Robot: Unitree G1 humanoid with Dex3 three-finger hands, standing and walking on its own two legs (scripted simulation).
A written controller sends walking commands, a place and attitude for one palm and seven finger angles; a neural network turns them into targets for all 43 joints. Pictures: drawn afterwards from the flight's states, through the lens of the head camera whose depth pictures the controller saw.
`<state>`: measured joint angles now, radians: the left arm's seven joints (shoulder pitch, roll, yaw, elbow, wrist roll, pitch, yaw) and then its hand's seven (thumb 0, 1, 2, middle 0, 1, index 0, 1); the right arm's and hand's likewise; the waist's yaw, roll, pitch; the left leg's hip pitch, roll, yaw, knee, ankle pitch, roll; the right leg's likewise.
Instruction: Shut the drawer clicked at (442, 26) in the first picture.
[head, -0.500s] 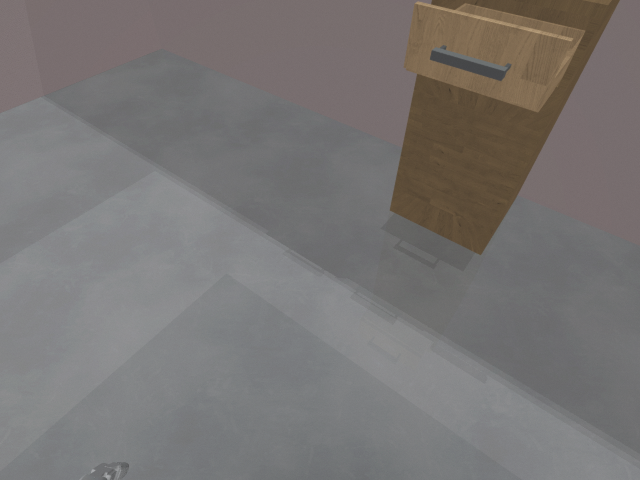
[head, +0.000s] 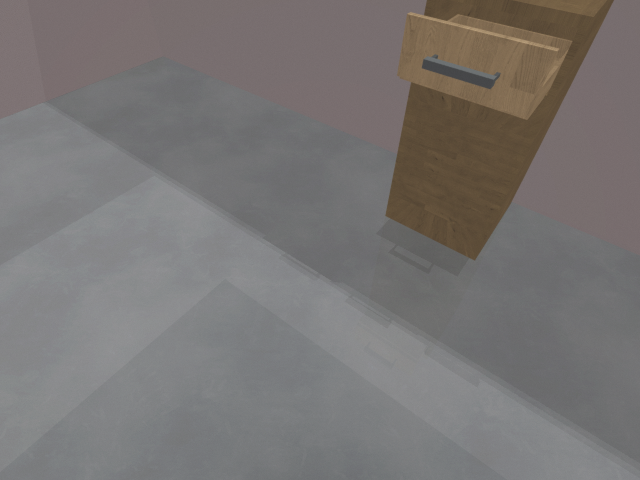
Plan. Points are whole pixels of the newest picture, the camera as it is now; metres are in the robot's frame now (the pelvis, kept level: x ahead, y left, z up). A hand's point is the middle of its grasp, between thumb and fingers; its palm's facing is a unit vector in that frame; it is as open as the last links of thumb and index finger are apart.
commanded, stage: stand and wait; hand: left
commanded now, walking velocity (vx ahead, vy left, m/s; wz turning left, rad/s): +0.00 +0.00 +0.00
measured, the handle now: (461, 69) +1.07 -0.30 +0.04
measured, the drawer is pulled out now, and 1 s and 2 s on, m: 0.17 0.17 0.17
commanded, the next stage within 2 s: look at it before walking up in 0.32 s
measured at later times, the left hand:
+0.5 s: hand out of the picture +0.07 +0.24 -0.15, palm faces -0.04 -0.94 -0.33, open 7.4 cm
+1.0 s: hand out of the picture +0.07 +0.25 -0.15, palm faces -0.04 -0.94 -0.34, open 7.4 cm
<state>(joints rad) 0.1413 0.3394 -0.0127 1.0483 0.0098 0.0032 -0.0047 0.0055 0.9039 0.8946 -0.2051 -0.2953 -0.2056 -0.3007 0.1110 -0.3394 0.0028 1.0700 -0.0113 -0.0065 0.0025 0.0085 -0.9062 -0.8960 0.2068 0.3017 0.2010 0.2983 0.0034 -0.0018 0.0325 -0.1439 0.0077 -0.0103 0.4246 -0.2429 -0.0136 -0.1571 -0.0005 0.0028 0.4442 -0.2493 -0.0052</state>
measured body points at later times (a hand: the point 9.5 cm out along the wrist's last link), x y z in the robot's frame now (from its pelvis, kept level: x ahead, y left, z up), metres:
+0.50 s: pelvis -0.01 +0.00 +0.00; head -0.01 -0.01 +0.45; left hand +0.07 +0.29 -0.13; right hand +0.06 -0.30 -0.13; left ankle -0.01 +0.13 -0.74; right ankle +0.00 -0.12 -0.74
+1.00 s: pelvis +0.00 +0.00 +0.00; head +0.00 +0.00 +0.45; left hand +0.07 +0.30 -0.13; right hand +0.08 -0.30 -0.13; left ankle -0.01 +0.13 -0.74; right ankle +0.00 -0.12 -0.74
